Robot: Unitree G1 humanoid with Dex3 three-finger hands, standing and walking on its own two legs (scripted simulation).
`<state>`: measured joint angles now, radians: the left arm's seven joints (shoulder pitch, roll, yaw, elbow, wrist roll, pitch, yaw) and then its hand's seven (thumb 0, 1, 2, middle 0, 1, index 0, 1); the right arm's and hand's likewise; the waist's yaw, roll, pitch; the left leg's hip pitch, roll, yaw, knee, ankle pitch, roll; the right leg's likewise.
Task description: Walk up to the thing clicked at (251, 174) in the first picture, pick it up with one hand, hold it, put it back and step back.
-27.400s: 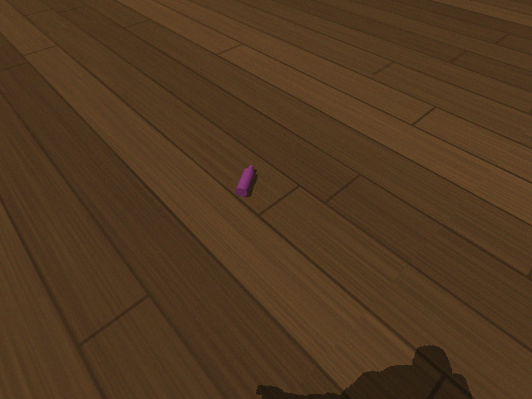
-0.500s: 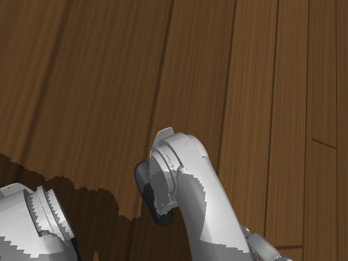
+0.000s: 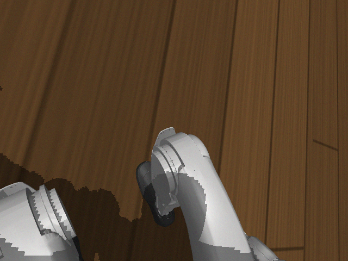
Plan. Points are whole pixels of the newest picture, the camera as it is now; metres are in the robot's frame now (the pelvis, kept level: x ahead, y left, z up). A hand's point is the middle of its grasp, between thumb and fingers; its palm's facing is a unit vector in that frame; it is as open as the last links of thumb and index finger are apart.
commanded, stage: close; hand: left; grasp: from above
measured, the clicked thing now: out of the picture +0.50 +0.32 -0.28
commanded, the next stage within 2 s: settle in 0.56 s
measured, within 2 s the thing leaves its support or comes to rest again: leaves its support in 0.94 s
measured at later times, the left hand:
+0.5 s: hand out of the picture +0.48 +0.35 -0.24, palm faces -0.44 -0.12 -0.89, open 9.2 cm
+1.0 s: hand out of the picture +0.48 +0.36 -0.22, palm faces -0.41 -0.12 -0.90, open 8.9 cm
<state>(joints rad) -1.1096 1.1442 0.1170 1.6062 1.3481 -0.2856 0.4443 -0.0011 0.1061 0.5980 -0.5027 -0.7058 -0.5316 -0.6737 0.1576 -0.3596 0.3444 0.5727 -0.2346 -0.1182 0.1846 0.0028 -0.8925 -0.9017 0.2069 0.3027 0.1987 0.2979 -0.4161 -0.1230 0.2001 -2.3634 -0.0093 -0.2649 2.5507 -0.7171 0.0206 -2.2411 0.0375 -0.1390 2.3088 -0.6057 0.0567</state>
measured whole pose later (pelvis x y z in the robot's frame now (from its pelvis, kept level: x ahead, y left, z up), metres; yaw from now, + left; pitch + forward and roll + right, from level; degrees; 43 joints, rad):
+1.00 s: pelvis +0.00 +0.00 +0.00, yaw +0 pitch +30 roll -17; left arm -1.08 1.11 0.17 1.49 1.34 -0.25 0.39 0.00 0.21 0.29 -0.78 -0.38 -0.79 -0.35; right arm 0.18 -0.38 0.28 0.56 -0.22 -0.11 0.18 0.00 -0.91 -0.90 0.21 0.30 0.20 0.30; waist -0.39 -0.10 0.18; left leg -2.37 -0.01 -0.26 2.53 -0.72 0.02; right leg -2.25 0.02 -0.14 2.30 -0.61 0.05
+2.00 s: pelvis -0.01 +0.00 +0.07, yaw +8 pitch +36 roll -11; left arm -0.94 0.81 0.06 1.10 1.16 -0.20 0.03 0.00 0.26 0.14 -0.87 -0.25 -0.88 -0.22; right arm 0.24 -0.32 0.08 0.58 -0.07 0.10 0.09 0.01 -0.92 -0.91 0.21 0.30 0.20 0.30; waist -0.26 0.06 -0.07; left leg -2.26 -0.03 -0.12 2.26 -0.64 0.03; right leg -2.17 -0.04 -0.04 2.13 -0.60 0.04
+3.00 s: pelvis +0.04 -0.02 +0.36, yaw +14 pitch +16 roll -1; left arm -0.36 0.45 -0.13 0.82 1.02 -0.07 0.12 0.01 0.24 0.19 -0.83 -0.33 -0.84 -0.30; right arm 0.24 -0.26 -0.04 0.71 0.04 0.00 -0.06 0.01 -0.91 -0.90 0.21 0.30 0.20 0.30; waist -0.08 0.05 -0.14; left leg -1.00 0.04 -0.03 1.21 -0.49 -0.02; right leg -1.00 -0.01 -0.01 1.16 -0.44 0.02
